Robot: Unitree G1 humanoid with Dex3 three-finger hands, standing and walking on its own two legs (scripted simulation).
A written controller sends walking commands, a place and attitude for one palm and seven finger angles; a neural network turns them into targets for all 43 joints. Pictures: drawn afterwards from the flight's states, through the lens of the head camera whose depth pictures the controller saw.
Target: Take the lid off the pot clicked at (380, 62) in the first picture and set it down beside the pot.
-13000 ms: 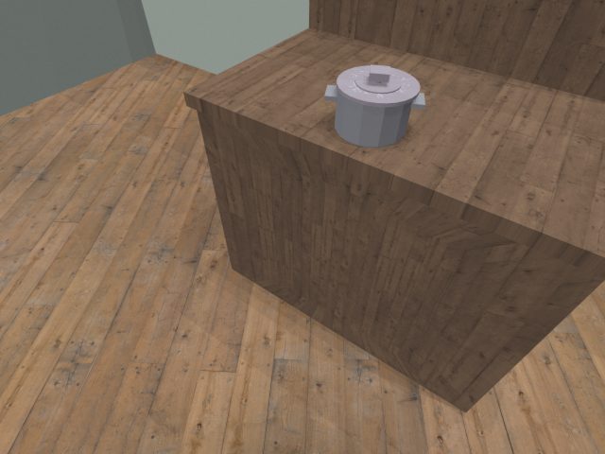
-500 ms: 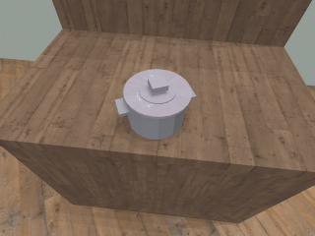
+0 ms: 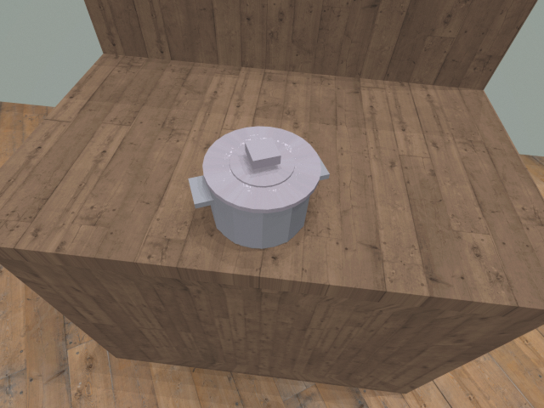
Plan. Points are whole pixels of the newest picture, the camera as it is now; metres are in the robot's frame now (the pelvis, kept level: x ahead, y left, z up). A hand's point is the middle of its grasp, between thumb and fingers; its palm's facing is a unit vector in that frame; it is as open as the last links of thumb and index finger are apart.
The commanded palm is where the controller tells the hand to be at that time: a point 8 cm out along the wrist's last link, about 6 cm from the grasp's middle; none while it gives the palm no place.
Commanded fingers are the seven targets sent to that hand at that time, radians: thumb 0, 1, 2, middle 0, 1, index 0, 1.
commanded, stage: look again from close up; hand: left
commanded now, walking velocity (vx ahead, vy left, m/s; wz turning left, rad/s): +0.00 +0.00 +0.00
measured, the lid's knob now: (262, 153) +0.42 +0.05 +0.15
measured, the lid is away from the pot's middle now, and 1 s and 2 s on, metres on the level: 0.00 0.00 0.00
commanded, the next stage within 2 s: lift the closed hand beside the body in 0.04 s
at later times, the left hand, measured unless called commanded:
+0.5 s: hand out of the picture +0.12 +0.18 -0.01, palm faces +0.16 -0.95 -0.26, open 5.0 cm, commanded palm +0.07 +0.24 +0.02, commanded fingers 0.00 0.90 0.90 -1.04 -1.21 -1.04 -1.21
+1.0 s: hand out of the picture +0.09 +0.21 +0.09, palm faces +0.28 -0.86 -0.44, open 3.1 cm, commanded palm +0.03 +0.24 +0.12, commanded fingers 0.00 0.90 0.90 -1.30 -1.50 -1.30 -1.50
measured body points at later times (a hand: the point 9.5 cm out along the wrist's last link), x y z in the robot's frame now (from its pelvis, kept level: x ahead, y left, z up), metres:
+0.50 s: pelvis -0.04 -0.02 +0.00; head -0.05 -0.03 +0.45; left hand +0.10 +0.23 +0.00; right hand +0.18 -0.25 -0.05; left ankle -0.05 +0.06 -0.74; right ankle -0.05 -0.12 -0.74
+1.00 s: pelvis -0.05 -0.03 +0.00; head -0.06 -0.05 +0.45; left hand +0.07 +0.25 +0.11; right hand +0.13 -0.23 -0.09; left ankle -0.05 +0.06 -0.74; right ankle -0.05 -0.12 -0.74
